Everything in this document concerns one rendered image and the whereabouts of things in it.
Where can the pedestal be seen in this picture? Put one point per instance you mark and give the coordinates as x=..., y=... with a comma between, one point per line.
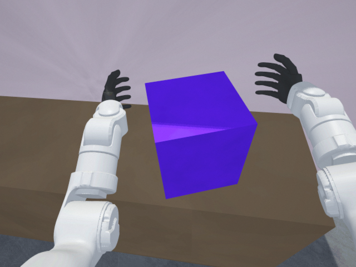
x=271, y=214

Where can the left robot forearm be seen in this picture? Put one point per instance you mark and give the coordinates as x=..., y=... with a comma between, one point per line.
x=95, y=175

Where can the robot left upper arm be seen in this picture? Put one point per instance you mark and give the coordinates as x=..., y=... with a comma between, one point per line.
x=85, y=231

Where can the robot right upper arm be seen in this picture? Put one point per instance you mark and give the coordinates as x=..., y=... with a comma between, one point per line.
x=337, y=193

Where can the robot left hand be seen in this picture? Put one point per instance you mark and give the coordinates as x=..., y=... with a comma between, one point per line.
x=110, y=91

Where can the carton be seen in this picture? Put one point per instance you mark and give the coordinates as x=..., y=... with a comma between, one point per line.
x=202, y=131

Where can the right robot forearm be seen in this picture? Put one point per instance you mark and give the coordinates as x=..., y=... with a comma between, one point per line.
x=326, y=124

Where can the robot right hand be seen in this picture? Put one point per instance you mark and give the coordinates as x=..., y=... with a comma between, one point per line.
x=286, y=79

